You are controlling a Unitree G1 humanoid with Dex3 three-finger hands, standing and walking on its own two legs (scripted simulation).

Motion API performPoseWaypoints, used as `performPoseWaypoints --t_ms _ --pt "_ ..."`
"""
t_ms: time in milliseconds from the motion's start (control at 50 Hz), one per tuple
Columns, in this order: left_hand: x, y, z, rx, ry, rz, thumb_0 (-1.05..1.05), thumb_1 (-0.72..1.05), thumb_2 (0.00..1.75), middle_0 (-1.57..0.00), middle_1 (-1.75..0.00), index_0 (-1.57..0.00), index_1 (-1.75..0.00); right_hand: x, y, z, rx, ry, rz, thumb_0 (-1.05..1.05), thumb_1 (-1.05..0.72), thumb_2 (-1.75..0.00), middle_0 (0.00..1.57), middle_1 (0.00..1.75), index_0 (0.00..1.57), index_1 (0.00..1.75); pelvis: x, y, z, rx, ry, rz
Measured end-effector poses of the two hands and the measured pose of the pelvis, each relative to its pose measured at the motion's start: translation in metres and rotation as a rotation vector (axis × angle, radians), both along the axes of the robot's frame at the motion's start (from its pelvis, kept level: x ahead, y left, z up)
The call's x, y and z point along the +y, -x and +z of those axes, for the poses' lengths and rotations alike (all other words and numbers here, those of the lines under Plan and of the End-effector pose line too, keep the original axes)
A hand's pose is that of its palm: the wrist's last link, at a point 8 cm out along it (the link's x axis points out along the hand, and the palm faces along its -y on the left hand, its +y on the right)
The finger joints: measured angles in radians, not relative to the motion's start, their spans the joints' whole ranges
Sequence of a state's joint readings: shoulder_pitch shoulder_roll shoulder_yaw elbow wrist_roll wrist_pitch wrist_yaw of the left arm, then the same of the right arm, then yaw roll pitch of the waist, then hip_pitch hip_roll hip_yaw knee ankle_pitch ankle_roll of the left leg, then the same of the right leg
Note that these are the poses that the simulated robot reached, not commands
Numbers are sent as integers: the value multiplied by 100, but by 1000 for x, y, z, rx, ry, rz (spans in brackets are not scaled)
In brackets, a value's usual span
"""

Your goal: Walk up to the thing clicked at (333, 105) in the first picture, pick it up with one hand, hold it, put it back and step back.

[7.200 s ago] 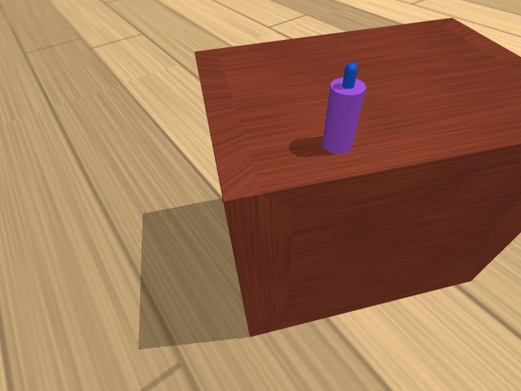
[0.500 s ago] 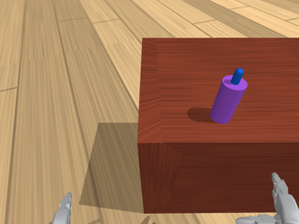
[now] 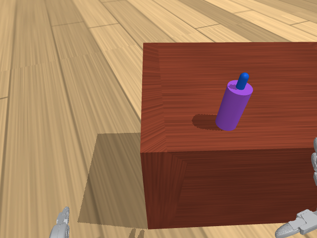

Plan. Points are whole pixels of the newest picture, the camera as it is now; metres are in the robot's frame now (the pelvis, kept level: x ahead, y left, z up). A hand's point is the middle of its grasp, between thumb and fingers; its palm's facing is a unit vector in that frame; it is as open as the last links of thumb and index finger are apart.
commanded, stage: rise first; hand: right
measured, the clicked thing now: (234, 101) +0.44 -0.21 +0.12
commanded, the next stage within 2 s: go down in 0.90 s
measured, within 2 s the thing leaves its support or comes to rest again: neither
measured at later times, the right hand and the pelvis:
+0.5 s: hand out of the picture +0.18 -0.26 +0.15, palm faces +0.38 +0.81 -0.44, open 17.5 cm; pelvis -0.02 +0.00 +0.00, yaw +0 degrees
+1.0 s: hand out of the picture +0.18 -0.26 +0.18, palm faces +0.42 +0.79 -0.46, open 17.5 cm; pelvis -0.02 +0.00 +0.00, yaw +0 degrees
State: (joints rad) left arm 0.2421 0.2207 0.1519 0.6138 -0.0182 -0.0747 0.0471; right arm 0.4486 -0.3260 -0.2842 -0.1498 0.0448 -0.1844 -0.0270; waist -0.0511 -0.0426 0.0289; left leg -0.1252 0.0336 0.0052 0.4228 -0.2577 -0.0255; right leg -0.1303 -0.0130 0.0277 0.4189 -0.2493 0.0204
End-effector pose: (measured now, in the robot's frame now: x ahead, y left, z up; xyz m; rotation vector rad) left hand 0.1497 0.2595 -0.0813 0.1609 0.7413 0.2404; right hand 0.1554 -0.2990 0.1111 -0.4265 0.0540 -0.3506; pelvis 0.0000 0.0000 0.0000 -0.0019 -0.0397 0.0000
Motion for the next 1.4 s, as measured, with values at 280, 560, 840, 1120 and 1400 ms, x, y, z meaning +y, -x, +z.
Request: performPoseWaypoints --t_ms 280,560,840,1120,1400 --pt "-4 11 0 -27 23 -3 -1 -55 4 -6 -5 -5 -6 2 13 40 -154 82 38 -2 56 -2 6 5 6 5 -1 12 0 -21 1 -4" --pt "0 21 2 -45 16 1 -1 -55 5 -6 -5 -5 -6 3 20 63 -257 134 53 -2 55 -3 6 5 6 5 0 21 0 -34 2 -4" --pt "1 25 -1 -34 23 2 -1 -54 6 -6 -6 -6 -6 2 20 79 -311 183 60 -2 56 -4 6 5 6 5 1 21 0 -32 1 -4" --pt "0 15 -2 -30 23 4 -1 -53 6 -6 -6 -6 -5 2 22 92 -394 225 67 -1 54 -5 6 6 6 5 2 15 -1 -22 3 -6" --pt "3 4 0 -22 -26 48 -1 -52 3 -6 -5 -7 -4 -33 -24 87 -384 122 81 -1 54 -5 5 6 6 5 3 17 -2 -2 -1 -14"
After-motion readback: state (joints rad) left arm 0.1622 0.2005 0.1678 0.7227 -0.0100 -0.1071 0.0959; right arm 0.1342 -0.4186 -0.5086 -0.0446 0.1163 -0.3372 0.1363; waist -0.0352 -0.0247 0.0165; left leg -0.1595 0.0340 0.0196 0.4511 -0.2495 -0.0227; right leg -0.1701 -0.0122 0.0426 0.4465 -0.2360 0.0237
